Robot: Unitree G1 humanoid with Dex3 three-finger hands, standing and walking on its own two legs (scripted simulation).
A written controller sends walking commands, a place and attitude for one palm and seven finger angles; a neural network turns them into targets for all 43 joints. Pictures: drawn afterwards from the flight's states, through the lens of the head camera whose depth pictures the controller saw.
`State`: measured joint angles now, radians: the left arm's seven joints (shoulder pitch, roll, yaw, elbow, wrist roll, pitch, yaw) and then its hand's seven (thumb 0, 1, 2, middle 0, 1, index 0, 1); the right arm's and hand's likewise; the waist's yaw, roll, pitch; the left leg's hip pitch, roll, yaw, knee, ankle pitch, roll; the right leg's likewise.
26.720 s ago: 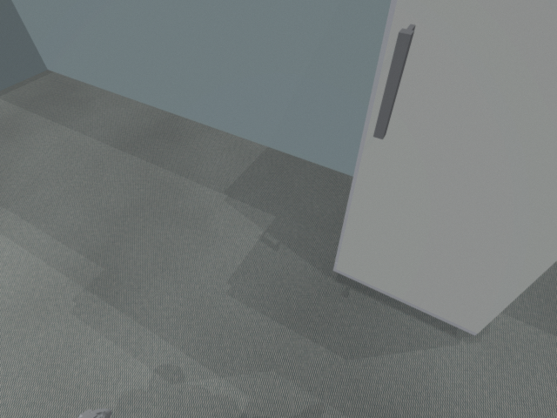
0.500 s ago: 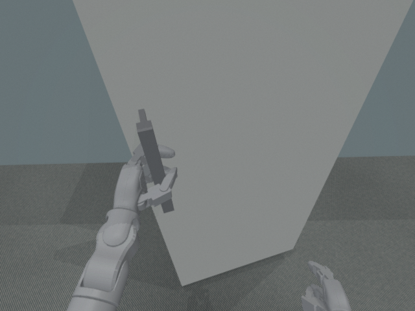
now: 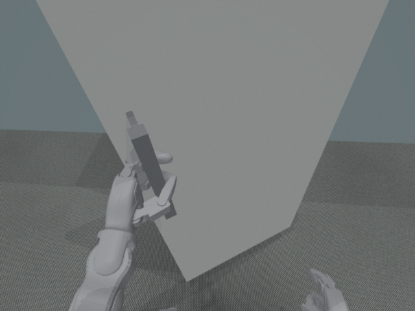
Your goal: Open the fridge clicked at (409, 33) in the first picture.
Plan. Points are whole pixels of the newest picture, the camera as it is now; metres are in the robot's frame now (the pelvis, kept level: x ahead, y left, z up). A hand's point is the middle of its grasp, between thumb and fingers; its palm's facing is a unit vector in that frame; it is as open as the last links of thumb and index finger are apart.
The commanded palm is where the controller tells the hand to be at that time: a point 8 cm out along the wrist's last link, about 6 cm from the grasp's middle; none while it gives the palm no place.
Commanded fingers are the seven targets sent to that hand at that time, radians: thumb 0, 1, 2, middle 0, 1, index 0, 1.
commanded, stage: walk backward, drawing the door open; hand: left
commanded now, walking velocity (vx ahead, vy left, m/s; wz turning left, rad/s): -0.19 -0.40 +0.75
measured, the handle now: (153, 171) +0.32 +0.09 +0.13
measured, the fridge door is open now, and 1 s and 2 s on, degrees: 32 64 70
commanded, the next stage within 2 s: stop walking and hold the door back in 1.14 s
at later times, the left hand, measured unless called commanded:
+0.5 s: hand (222, 256) +0.18 -0.02 +0.12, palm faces +0.30 -0.94 -0.16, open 6.8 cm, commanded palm +0.14 +0.02 +0.13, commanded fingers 0.00 0.90 0.90 -0.45 -1.40 -0.45 -1.40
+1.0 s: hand out of the picture +0.11 -0.15 +0.12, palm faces +0.79 -0.56 -0.25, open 6.7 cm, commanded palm +0.05 -0.15 +0.13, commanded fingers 0.00 0.90 0.90 -0.45 -1.40 -0.45 -1.40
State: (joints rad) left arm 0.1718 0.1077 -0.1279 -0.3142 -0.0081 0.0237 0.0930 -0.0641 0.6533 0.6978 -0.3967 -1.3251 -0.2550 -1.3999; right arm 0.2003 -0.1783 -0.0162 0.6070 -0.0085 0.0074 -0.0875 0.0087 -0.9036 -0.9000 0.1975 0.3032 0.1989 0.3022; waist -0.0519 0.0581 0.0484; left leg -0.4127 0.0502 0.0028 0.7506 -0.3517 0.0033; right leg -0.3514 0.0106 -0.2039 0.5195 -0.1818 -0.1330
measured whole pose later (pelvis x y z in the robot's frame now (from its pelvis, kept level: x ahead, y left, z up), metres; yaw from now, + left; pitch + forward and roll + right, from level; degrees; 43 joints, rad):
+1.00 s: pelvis +0.05 -0.44 +0.00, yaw +52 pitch +1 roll +1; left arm 0.26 0.22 0.03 -0.44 0.00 -0.04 0.05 -0.06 0.59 0.78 -0.42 -1.34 -0.26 -1.39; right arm 0.19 -0.17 -0.02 0.58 -0.02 -0.12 -0.11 0.01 -0.91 -0.90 0.20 0.30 0.20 0.30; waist -0.02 0.00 0.10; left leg -0.27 0.01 0.18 0.69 -0.49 -0.01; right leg -0.39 -0.05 -0.26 0.59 -0.23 -0.12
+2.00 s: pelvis +0.17 -0.66 +0.00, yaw +68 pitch -1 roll -1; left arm -0.51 0.38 0.29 0.63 -0.02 -0.17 0.05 -0.06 0.63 0.78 -0.46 -1.40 -0.37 -1.40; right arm 0.28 -0.25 0.00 0.76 0.04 -0.03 -0.09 0.01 -0.90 -0.90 0.20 0.30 0.20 0.30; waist -0.06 0.08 0.13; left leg -0.41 0.03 0.01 1.02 -0.48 -0.01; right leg -0.30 0.00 -0.09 0.61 -0.28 -0.04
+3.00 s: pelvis +0.16 -0.62 +0.00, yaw +65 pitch +2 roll +0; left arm -0.23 0.34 0.27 0.36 -0.04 -0.19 0.01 -0.01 -0.36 0.30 -0.41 -1.34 -0.35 -1.32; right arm 0.31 -0.28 -0.05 0.73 0.01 -0.10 -0.03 0.01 -0.90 -0.90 0.20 0.30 0.20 0.30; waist -0.03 0.01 -0.01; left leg -0.37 0.07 0.05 0.62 -0.29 -0.03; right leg -0.35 -0.02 -0.04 0.63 -0.33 0.00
